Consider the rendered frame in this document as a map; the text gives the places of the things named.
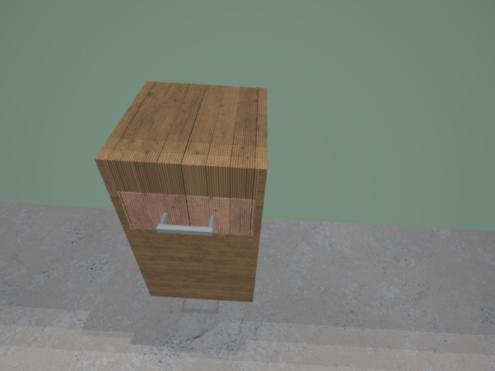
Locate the cabinet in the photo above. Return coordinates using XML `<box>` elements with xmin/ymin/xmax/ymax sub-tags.
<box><xmin>95</xmin><ymin>81</ymin><xmax>268</xmax><ymax>302</ymax></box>

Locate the handle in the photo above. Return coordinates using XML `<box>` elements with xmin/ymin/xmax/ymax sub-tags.
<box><xmin>156</xmin><ymin>213</ymin><xmax>214</xmax><ymax>236</ymax></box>

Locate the drawer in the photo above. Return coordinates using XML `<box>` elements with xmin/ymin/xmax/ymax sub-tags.
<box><xmin>117</xmin><ymin>191</ymin><xmax>255</xmax><ymax>236</ymax></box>

